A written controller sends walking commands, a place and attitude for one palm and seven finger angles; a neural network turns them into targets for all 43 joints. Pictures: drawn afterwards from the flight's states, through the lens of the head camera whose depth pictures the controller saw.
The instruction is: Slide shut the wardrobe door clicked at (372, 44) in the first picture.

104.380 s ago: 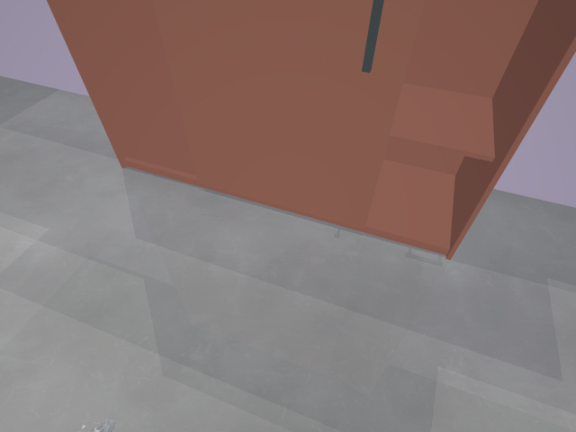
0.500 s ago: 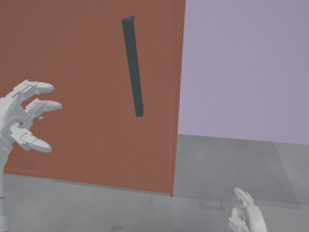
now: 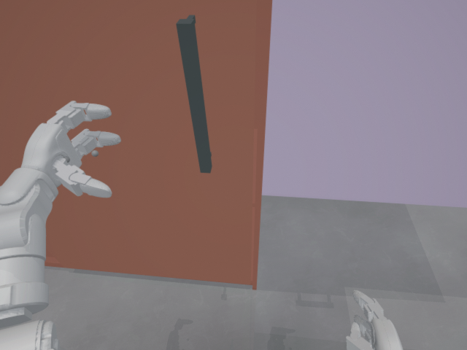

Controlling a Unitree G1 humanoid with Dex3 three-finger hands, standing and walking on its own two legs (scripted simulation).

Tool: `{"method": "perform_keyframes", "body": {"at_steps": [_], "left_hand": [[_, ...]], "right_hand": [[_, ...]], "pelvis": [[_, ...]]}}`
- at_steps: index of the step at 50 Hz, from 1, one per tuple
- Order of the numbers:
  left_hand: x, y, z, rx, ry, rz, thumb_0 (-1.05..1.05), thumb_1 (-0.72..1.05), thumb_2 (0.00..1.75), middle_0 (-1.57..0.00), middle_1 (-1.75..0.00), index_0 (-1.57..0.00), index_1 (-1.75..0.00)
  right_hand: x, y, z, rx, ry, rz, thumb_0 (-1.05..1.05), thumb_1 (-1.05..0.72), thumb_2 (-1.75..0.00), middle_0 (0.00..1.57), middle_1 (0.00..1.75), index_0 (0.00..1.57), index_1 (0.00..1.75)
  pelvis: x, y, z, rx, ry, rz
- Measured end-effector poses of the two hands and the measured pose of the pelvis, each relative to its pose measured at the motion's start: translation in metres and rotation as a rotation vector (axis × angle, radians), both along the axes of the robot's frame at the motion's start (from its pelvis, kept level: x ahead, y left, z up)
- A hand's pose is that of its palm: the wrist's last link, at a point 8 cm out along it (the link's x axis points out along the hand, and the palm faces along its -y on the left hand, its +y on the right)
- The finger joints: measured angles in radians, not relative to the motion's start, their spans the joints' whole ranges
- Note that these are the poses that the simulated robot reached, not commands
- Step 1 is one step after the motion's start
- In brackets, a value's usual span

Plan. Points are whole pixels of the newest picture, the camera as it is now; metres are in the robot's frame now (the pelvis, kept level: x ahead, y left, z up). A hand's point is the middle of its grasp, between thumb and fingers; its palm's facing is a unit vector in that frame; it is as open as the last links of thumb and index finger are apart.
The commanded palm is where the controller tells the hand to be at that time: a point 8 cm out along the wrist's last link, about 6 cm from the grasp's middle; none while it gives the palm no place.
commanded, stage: move the hooked fingers beside the handle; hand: left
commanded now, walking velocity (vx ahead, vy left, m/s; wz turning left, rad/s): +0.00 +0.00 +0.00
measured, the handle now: (199, 105) +0.53 +0.11 +0.17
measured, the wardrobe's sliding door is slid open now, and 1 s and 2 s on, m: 0.01 0.01 0.01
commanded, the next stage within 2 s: feel for the door with the fingertips in 1.94 s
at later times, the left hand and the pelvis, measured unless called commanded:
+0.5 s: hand (125, 135) +0.39 +0.21 +0.20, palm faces -0.01 -1.00 -0.04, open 14.0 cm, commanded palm +0.37 +0.26 +0.21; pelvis +0.01 +0.00 +0.00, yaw -1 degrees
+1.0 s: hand (156, 113) +0.46 +0.18 +0.20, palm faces -0.02 -1.00 -0.02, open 14.0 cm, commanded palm +0.44 +0.23 +0.20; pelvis +0.02 +0.00 +0.00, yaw -2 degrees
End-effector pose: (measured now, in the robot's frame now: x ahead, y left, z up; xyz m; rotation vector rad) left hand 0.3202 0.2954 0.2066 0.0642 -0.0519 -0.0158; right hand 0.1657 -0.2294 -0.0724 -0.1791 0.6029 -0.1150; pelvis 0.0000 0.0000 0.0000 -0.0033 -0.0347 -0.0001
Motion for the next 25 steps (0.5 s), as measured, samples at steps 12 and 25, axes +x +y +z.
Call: {"method": "perform_keyframes", "body": {"at_steps": [12, 25], "left_hand": [[0.029, -0.014, -0.006, -0.016, 0.025, 0.012, -0.01, -0.50, 0.30, -0.31, -1.20, -0.30, -1.20], [0.051, -0.029, -0.005, -0.024, 0.041, 0.008, -0.01, -0.51, 0.30, -0.31, -1.20, -0.30, -1.20]], "right_hand": [[-0.008, -0.004, -0.008, -0.006, 0.068, -0.035, 0.02, -0.90, -0.90, 0.21, 0.30, 0.20, 0.30], [-0.006, -0.010, -0.010, -0.008, 0.096, -0.058, 0.02, -0.90, -0.90, 0.21, 0.30, 0.20, 0.30]], "pelvis": [[0.008, 0.003, 0.001, 0.003, 0.014, -0.010], [0.013, 0.001, 0.001, 0.004, 0.023, -0.013]]}}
